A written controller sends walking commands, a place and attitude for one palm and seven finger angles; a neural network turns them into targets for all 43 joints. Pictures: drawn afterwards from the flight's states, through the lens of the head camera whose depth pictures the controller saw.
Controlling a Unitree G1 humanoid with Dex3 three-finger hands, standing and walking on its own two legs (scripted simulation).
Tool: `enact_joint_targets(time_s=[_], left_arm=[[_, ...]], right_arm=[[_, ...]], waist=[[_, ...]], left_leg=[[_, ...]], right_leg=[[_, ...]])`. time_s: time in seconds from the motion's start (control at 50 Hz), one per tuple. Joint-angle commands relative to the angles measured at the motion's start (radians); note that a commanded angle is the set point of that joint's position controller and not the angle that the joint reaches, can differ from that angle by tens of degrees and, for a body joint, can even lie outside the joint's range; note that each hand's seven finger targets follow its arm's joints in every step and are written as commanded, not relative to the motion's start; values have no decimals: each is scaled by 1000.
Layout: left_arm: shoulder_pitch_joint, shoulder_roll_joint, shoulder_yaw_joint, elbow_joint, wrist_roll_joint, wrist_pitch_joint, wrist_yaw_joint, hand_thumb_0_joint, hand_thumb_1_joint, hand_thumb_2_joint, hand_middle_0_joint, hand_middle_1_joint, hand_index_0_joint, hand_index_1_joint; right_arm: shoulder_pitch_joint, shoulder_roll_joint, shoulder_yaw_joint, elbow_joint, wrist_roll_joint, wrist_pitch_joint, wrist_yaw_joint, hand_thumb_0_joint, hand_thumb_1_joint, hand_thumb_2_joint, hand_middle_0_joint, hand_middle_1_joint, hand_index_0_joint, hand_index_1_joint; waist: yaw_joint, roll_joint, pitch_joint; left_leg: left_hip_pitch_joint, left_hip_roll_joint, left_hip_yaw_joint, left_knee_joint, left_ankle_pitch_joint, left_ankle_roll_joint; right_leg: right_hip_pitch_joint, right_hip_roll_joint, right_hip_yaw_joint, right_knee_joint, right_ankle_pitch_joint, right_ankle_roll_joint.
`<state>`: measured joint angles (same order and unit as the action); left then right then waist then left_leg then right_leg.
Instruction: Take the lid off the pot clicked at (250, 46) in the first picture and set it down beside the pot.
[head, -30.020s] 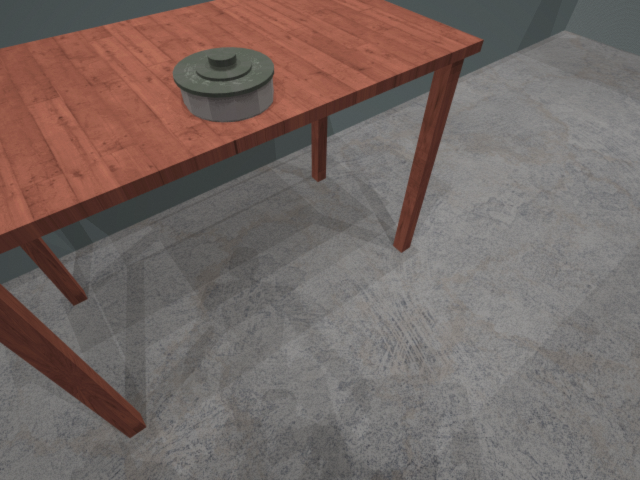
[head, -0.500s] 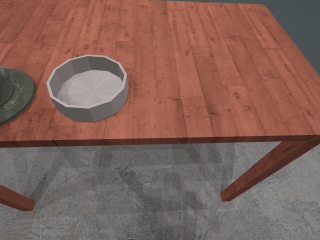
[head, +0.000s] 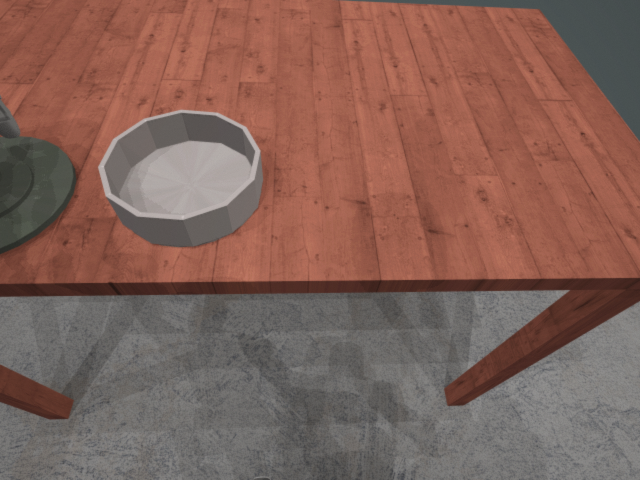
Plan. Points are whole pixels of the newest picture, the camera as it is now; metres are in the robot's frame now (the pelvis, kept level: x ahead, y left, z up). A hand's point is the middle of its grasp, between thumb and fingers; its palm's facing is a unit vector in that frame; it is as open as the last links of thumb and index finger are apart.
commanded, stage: raise the empty hand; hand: left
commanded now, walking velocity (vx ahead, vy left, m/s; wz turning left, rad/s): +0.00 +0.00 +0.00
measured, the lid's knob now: out of the picture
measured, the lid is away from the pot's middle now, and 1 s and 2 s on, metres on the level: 0.23 0.23 0.23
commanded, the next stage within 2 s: draw the hand back to the body in 1.20 s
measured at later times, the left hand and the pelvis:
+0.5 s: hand out of the picture +0.43 +0.38 +0.22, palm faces -0.27 -0.13 -0.95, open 11.0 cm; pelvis +0.00 +0.00 +0.01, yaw +0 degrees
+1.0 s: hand out of the picture +0.43 +0.39 +0.27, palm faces -0.22 -0.12 -0.97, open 11.0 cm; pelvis +0.01 -0.01 +0.01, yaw +1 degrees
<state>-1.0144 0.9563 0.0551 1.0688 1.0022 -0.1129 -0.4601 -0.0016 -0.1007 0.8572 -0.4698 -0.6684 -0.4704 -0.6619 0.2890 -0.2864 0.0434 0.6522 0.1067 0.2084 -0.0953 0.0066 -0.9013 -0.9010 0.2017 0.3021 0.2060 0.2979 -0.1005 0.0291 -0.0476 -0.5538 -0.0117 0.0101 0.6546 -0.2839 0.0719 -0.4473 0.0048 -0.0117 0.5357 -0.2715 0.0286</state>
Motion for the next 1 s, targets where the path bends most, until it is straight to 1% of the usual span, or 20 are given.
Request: enact_joint_targets(time_s=[0.0,0.02,0.06,0.16,0.2,0.24,0.26,0.34,0.38,0.5,0.56,0.58,0.6,0.66,0.72,0.78,0.84,0.92,0.96,0.98], left_arm=[[-465,374,79,-181,-14,4,43,0,-118,866,-457,-654,-457,-654],[-458,366,71,-165,-17,10,39,0,-118,866,-457,-654,-457,-654],[-461,308,17,-168,-19,20,31,0,-118,866,-457,-654,-457,-654],[-496,311,1,-178,-16,39,24,0,-118,866,-457,-654,-457,-654],[-520,361,39,-177,-10,46,27,0,-118,866,-457,-654,-457,-654],[-573,349,24,-222,-11,48,23,0,-118,866,-457,-654,-457,-654],[-574,306,-11,-248,-19,45,19,0,-118,866,-457,-654,-457,-654],[-527,321,1,-147,-9,67,14,0,-118,866,-457,-654,-457,-654],[-540,338,9,-156,-5,72,12,0,-118,866,-457,-654,-457,-654],[-591,373,19,-175,10,83,9,0,-118,866,-457,-654,-457,-654],[-594,310,-36,-167,0,93,-3,0,-118,866,-457,-654,-457,-654],[-611,363,3,-183,10,94,2,0,-118,866,-457,-654,-457,-654],[-607,333,-24,-150,14,100,-2,0,-118,866,-457,-654,-457,-654],[-656,332,-30,-231,9,99,-6,0,-118,866,-457,-654,-457,-654],[-624,384,12,-168,22,109,-8,0,-118,866,-457,-654,-457,-654],[-654,345,-25,-192,19,119,-15,0,-118,866,-457,-654,-457,-654],[-638,354,-32,-132,24,133,-23,0,-118,866,-457,-654,-457,-654],[-714,333,-64,-179,29,142,-28,0,-118,866,-457,-654,-457,-654],[-746,331,-65,-237,29,139,-28,0,-118,866,-457,-654,-457,-654],[-749,350,-48,-215,42,144,-25,0,-118,866,-457,-654,-457,-654]], right_arm=[[55,-186,-63,-66,-9,-18,-9,0,-900,-900,200,300,200,300],[53,-185,-62,-67,-6,-15,-7,0,-900,-900,200,300,200,300],[38,-187,-58,-76,0,-15,-4,0,-900,-900,200,300,200,300],[37,-187,-53,-75,1,-15,-4,0,-900,-900,200,300,200,300],[48,-187,-56,-70,-1,-15,-7,0,-900,-900,200,300,200,300],[41,-184,-56,-73,-1,-20,-7,0,-900,-900,200,300,200,300],[27,-184,-54,-78,1,-26,-7,0,-900,-900,200,300,200,300],[40,-184,-50,-65,-1,-23,-4,0,-900,-900,200,300,200,300],[34,-187,-49,-66,-2,-21,-3,0,-900,-900,200,300,200,300],[31,-185,-47,-73,-3,-24,-2,0,-900,-900,200,300,200,300],[17,-185,-44,-77,4,-28,0,0,-900,-900,200,300,200,300],[32,-188,-47,-70,-3,-26,2,0,-900,-900,200,300,200,300],[28,-185,-44,-69,0,-27,0,0,-900,-900,200,300,200,300],[17,-187,-44,-78,1,-35,4,0,-900,-900,200,300,200,300],[32,-185,-42,-69,-4,-30,4,0,-900,-900,200,300,200,300],[23,-185,-45,-70,-4,-28,11,0,-900,-900,200,300,200,300],[29,-189,-39,-63,-3,-24,11,0,-900,-900,200,300,200,300],[27,-186,-38,-64,-1,-30,10,0,-900,-900,200,300,200,300],[16,-188,-39,-72,1,-40,12,0,-900,-900,200,300,200,300],[38,-184,-42,-60,-5,-42,12,0,-900,-900,200,300,200,300]], waist=[[3,183,-413],[2,152,-369],[3,170,-346],[-1,153,-360],[-1,127,-389],[-2,163,-395],[0,210,-397],[0,127,-317],[5,112,-339],[7,150,-358],[1,156,-316],[7,141,-355],[-1,142,-323],[7,198,-363],[12,122,-362],[7,151,-359],[1,110,-297],[-4,133,-337],[1,211,-372],[-2,178,-399]], left_leg=[[427,5,-61,-52,469,-9],[393,3,-59,-64,417,-8],[398,7,-57,-76,422,-9],[400,3,-54,-86,396,-1],[393,-1,-50,-87,367,6],[424,2,-61,-101,369,2],[464,7,-66,-100,426,-4],[378,0,-52,-121,306,0],[372,1,-44,-123,319,1],[399,0,-47,-131,355,2],[399,3,-44,-148,339,2],[407,4,-46,-147,339,0],[399,2,-43,-145,339,4],[458,6,-55,-150,416,-1],[407,0,-39,-152,376,5],[431,6,-40,-156,407,0],[380,4,-27,-170,341,2],[422,5,-34,-175,377,5],[498,10,-50,-167,484,-1],[505,9,-50,-163,469,0]], right_leg=[[-14,73,-53,-43,177,-61],[-11,72,-54,-52,159,-63],[-16,71,-58,-55,155,-69],[13,69,-53,-66,162,-70],[41,66,-45,-68,168,-64],[31,64,-50,-78,149,-66],[9,65,-55,-79,151,-71],[35,65,-51,-95,124,-68],[70,60,-46,-90,147,-66],[87,60,-46,-100,159,-68],[78,58,-49,-115,147,-71],[96,57,-44,-112,145,-65],[78,58,-47,-115,147,-69],[83,57,-48,-120,168,-74],[132,56,-41,-119,184,-65],[118,52,-42,-122,185,-65],[126,53,-44,-134,174,-64],[129,51,-43,-141,184,-64],[106,52,-45,-144,199,-71],[115,54,-41,-141,190,-63]])
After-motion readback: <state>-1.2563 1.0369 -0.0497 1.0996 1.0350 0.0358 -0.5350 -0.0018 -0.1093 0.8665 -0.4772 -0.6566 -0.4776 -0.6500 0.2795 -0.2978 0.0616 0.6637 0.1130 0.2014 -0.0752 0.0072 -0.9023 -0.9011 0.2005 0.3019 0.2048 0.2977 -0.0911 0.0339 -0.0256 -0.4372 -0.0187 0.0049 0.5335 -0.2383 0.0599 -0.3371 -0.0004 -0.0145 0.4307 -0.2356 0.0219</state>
